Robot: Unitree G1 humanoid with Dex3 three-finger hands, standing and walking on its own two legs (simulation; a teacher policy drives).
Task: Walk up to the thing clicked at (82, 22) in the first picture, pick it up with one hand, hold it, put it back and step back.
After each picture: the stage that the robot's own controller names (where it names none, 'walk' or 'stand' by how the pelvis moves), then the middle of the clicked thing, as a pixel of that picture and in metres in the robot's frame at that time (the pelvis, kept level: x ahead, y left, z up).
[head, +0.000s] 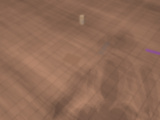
stand; (81, 19) +1.91 +0.01 -0.72
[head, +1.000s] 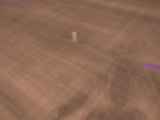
walk; (74, 36) +1.77 +0.22 -0.70
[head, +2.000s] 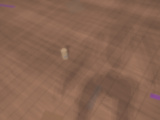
walk; (64, 54) +1.22 +0.31 -0.72
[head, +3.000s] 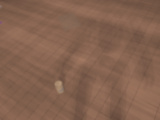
walk; (59, 87) +0.80 +0.30 -0.72
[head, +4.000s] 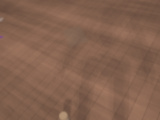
walk; (64, 118) +0.53 +0.26 -0.72
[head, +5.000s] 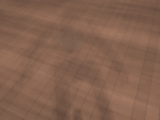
stand; out of the picture +0.42 +0.07 -0.67
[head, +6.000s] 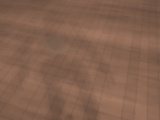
stand; out of the picture +0.39 +0.11 -0.70
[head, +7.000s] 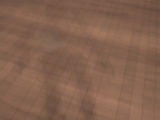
stand; out of the picture +0.35 +0.14 -0.71
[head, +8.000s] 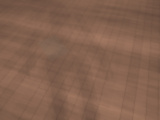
stand; out of the picture +0.32 +0.14 -0.72
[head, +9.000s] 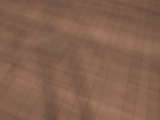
walk; out of the picture +0.24 +0.08 -0.70
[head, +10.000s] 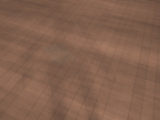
stand; out of the picture +0.29 +0.10 -0.70
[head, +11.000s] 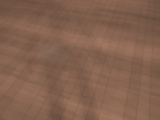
stand; out of the picture +0.25 +0.13 -0.72
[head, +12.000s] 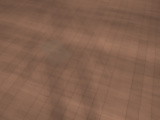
stand; out of the picture +0.24 +0.12 -0.73
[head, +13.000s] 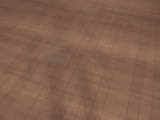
stand; out of the picture +0.24 +0.13 -0.73
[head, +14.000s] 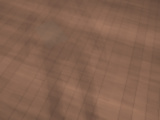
go down; out of the picture +0.26 +0.12 -0.70
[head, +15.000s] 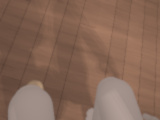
go down; (35, 90) +0.34 +0.15 -0.29
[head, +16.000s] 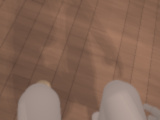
close in; (43, 90) +0.34 +0.15 -0.30
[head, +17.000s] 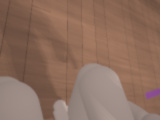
close in; out of the picture +0.33 +0.18 -0.22
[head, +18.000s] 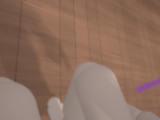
close; out of the picture +0.37 +0.18 -0.22
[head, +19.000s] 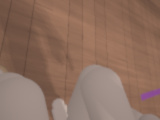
lift; out of the picture +0.33 +0.18 -0.22
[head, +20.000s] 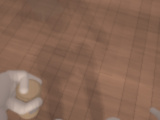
lift; (28, 99) +0.30 +0.18 -0.01
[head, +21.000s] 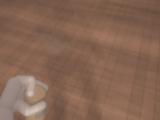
hold; (35, 104) +0.29 +0.17 +0.01
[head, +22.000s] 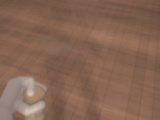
hold; (34, 105) +0.30 +0.18 +0.00
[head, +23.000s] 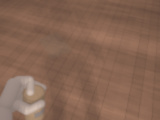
hold; (34, 104) +0.30 +0.18 +0.00
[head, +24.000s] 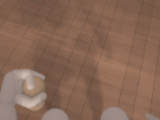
crouch; (34, 94) +0.32 +0.18 -0.08
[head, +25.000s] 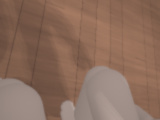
lower; out of the picture +0.35 +0.21 -0.22
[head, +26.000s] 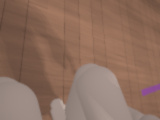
lower; out of the picture +0.36 +0.22 -0.23
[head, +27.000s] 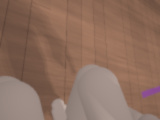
lower; out of the picture +0.36 +0.22 -0.23
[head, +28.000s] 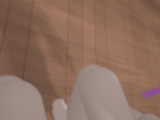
lower; out of the picture +0.36 +0.22 -0.23
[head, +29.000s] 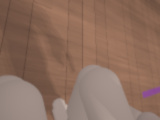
loosen; out of the picture +0.35 +0.22 -0.23
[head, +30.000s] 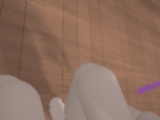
withdraw; out of the picture +0.35 +0.21 -0.22
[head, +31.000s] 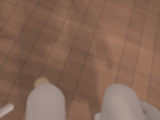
walk; (42, 87) +0.36 +0.18 -0.33
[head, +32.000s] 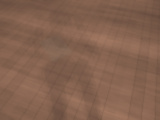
stand; out of the picture +0.27 +0.13 -0.66
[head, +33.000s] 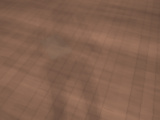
stand; out of the picture +0.28 +0.15 -0.66
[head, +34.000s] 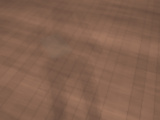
stand; out of the picture +0.27 +0.15 -0.67
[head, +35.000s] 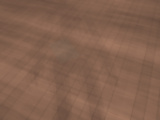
stand; out of the picture +0.30 +0.14 -0.72
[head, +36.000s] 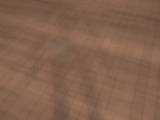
stand; out of the picture +0.27 +0.15 -0.73
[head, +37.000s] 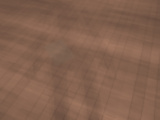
walk; out of the picture +0.26 +0.16 -0.73
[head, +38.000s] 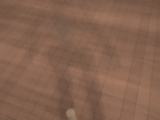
walk; (71, 115) +0.46 +0.16 -0.71
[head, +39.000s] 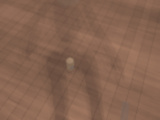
walk; (70, 64) +0.85 +0.11 -0.69
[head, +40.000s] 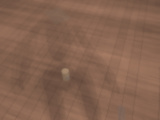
stand; (65, 74) +0.90 +0.16 -0.70
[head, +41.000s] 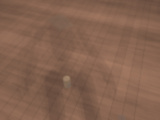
stand; (67, 82) +0.88 +0.17 -0.73
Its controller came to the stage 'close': yes
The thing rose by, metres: 0.71
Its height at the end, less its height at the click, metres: +0.00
